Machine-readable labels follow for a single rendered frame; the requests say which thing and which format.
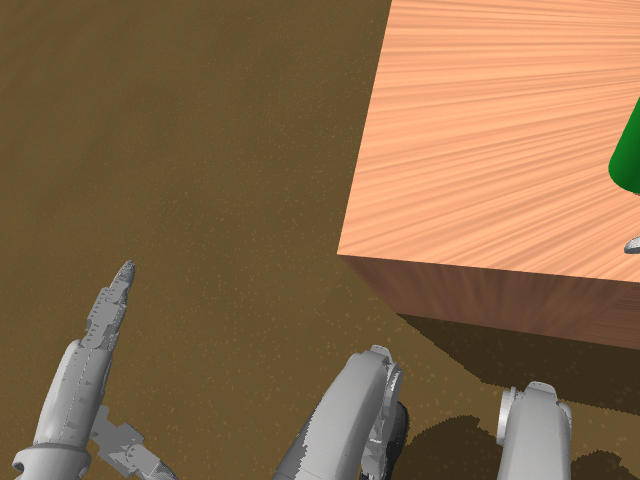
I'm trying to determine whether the left robot hand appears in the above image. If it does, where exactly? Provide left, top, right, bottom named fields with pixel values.
left=33, top=260, right=179, bottom=480

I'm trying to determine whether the bottle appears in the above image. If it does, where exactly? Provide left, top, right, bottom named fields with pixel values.
left=608, top=97, right=640, bottom=194

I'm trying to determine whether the left robot foot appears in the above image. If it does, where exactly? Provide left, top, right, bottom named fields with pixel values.
left=359, top=401, right=408, bottom=480

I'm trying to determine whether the right robot hand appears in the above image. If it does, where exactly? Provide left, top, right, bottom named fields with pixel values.
left=624, top=236, right=640, bottom=254

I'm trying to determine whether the left robot arm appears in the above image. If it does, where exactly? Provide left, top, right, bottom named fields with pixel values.
left=12, top=444, right=92, bottom=480

